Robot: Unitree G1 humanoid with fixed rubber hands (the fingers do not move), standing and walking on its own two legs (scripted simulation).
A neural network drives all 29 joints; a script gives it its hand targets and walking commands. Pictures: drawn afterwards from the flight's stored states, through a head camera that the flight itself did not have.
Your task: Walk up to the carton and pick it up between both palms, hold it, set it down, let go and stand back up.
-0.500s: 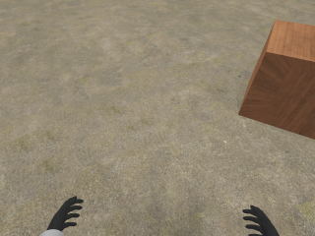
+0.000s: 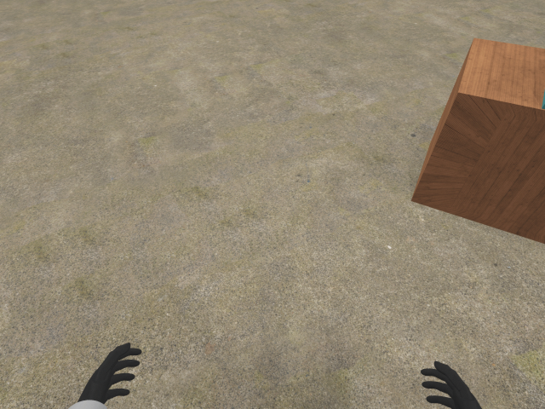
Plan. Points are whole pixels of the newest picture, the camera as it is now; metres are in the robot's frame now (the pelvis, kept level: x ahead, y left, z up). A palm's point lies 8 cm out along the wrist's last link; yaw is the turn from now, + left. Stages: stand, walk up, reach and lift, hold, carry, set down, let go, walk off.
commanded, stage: stand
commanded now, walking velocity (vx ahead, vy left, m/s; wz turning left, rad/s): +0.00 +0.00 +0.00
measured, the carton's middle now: out of the picture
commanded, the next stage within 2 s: walk up in 0.36 s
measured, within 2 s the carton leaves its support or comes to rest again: neither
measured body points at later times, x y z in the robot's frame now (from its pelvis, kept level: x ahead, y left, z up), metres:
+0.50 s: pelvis -0.01 +0.00 +0.00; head -0.01 +0.00 +0.45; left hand +0.15 +0.29 -0.07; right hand +0.13 -0.26 -0.11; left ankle +0.01 +0.12 -0.72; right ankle +0.01 -0.12 -0.72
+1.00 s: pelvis +0.04 -0.11 -0.01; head +0.04 -0.12 +0.44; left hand +0.22 +0.20 -0.08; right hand +0.11 -0.46 -0.09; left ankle +0.07 +0.04 -0.68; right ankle +0.10 -0.24 -0.72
